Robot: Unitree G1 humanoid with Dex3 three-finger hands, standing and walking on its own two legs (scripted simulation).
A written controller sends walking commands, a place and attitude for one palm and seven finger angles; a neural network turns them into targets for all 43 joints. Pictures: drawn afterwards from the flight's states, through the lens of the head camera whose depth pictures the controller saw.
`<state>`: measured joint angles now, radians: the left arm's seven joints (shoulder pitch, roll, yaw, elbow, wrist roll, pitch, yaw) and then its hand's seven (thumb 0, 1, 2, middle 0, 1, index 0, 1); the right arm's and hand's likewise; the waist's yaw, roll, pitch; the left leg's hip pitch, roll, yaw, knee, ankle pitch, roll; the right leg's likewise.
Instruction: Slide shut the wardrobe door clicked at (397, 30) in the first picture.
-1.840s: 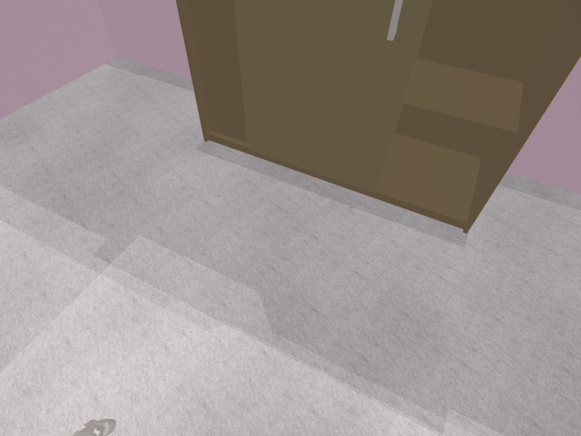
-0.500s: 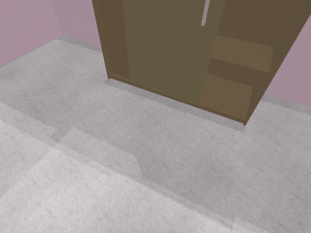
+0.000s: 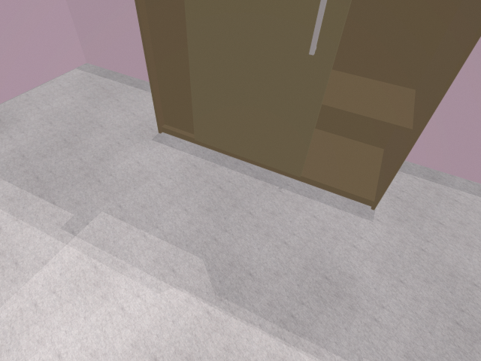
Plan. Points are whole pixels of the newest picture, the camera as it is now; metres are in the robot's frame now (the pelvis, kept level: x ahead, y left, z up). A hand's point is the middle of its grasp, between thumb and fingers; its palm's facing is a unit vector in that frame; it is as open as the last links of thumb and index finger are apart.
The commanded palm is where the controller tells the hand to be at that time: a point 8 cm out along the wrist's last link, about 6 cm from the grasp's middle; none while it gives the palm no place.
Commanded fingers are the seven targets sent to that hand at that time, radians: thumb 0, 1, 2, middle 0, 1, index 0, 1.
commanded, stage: walk to a spot facing it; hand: left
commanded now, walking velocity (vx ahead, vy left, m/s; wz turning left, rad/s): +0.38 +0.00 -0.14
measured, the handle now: (319, 25) +1.27 -0.21 +0.11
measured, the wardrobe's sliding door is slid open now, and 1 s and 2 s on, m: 0.42 0.42 0.42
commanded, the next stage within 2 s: turn to face it in 1.00 s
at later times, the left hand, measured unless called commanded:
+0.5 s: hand (185, 303) +0.28 +0.13 -0.17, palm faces -0.05 -0.98 -0.21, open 7.3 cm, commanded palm none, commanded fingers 0.00 0.90 0.90 -0.20 -0.30 -0.20 -0.30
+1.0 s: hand (173, 268) +0.35 +0.18 -0.17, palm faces +0.03 -0.99 -0.15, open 7.4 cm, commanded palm none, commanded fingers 0.00 0.90 0.90 -0.20 -0.30 -0.20 -0.30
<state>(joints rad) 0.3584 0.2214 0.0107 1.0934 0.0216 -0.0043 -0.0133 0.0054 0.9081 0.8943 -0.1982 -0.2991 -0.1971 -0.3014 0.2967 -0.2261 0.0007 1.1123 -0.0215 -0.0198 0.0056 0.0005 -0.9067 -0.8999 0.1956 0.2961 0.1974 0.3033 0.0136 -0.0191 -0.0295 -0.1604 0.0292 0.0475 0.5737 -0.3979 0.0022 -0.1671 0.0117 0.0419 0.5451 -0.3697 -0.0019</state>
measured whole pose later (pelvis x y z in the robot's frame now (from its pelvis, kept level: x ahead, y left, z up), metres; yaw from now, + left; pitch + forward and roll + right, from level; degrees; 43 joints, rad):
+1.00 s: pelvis +0.37 +0.00 +0.01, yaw -3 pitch -1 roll +0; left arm 0.35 0.18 0.06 1.09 0.04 -0.01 -0.02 0.01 0.91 0.89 -0.19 -0.30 -0.19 -0.30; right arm 0.29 -0.15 -0.05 1.05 -0.02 -0.08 -0.02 -0.02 -0.95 -0.90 0.20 0.30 0.20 0.30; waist 0.03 -0.05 0.01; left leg -0.16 0.04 0.22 0.41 -0.23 0.04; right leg -0.54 -0.09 -0.05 1.13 -0.25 0.00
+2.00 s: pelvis +0.56 -0.07 +0.02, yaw -19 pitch +1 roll +0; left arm 0.27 0.21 0.06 1.06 0.03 0.03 -0.03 0.01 0.91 0.89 -0.19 -0.30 -0.19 -0.30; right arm 0.39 -0.15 -0.03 1.08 -0.04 -0.04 -0.02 0.00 -0.91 -0.90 0.20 0.30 0.20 0.30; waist -0.02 -0.01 0.02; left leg -0.09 0.07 0.14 0.35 -0.26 -0.02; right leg -0.43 -0.06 -0.06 0.81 -0.36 0.02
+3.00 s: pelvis +0.78 -0.18 +0.00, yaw -18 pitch +0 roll +2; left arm 0.17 0.15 0.03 1.01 0.03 0.01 0.03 0.01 0.92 0.89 -0.20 -0.30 -0.20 -0.30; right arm 0.20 -0.18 -0.06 1.06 -0.01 0.05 -0.02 0.00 -0.92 -0.90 0.20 0.30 0.20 0.30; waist -0.01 0.03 0.08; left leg -0.35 0.01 0.05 0.93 -0.51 -0.03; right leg -0.33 -0.05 -0.09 0.57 -0.23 -0.04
